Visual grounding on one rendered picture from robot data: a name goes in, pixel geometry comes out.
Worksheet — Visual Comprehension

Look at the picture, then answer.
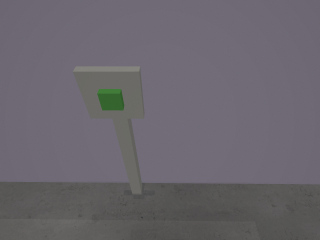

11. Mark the button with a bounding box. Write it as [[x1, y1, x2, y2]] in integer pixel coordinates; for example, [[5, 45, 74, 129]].
[[97, 89, 125, 111]]

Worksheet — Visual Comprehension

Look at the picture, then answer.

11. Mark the panel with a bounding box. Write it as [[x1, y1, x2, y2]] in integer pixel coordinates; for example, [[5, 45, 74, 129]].
[[73, 66, 145, 195]]

